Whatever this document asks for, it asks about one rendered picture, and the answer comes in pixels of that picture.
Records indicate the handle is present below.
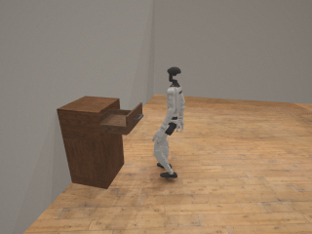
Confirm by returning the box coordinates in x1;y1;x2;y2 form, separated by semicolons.
134;114;144;121

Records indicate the robot left upper arm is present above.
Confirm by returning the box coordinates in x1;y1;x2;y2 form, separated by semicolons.
167;87;176;113

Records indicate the right robot hand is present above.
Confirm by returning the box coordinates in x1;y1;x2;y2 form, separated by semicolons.
176;120;184;133

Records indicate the right robot forearm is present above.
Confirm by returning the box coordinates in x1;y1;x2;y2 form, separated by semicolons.
178;105;185;121

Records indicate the left robot foot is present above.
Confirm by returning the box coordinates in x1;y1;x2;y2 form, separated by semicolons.
160;172;177;178

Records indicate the robot right upper arm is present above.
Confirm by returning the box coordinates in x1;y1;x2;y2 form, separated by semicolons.
180;92;185;106

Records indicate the right robot foot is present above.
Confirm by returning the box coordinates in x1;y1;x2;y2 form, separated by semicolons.
157;163;172;168

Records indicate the left robot hand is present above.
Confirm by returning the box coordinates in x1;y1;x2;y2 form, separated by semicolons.
152;129;164;144

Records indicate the cabinet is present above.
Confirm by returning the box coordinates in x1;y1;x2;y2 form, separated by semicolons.
57;96;125;189

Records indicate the left robot forearm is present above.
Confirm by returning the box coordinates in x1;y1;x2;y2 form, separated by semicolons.
160;108;174;132

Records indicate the drawer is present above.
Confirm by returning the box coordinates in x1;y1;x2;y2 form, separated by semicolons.
99;102;142;136

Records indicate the robot foot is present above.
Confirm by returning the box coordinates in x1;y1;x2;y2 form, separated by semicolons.
157;163;172;168
160;172;177;178

